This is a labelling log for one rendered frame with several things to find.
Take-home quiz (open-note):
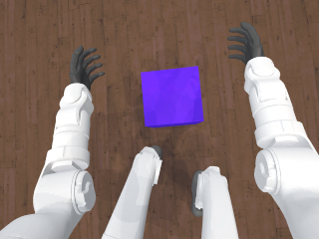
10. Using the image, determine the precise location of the left robot foot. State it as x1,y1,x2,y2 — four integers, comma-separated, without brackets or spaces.
151,145,162,160

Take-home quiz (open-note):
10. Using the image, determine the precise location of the right robot forearm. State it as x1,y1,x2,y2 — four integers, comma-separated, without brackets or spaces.
244,57,319,157

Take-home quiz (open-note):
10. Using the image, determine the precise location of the left robot shin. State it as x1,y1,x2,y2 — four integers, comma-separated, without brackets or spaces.
133,146,159,163

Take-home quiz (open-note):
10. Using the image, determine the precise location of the right robot upper arm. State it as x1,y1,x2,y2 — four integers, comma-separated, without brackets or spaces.
254,147,319,239

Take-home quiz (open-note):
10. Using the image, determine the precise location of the left robot upper arm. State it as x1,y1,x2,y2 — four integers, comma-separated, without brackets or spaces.
0,169,96,239

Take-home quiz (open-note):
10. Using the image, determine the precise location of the carton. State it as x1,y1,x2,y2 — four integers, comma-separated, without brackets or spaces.
141,66,204,128

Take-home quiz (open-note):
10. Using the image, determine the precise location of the robot left hand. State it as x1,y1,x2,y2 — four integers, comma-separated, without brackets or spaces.
69,45,105,91

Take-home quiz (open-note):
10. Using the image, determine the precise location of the robot right hand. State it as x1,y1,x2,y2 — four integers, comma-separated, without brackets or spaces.
227,21,265,66

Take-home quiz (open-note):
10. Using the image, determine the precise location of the left robot forearm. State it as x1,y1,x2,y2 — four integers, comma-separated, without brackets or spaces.
33,83,94,212

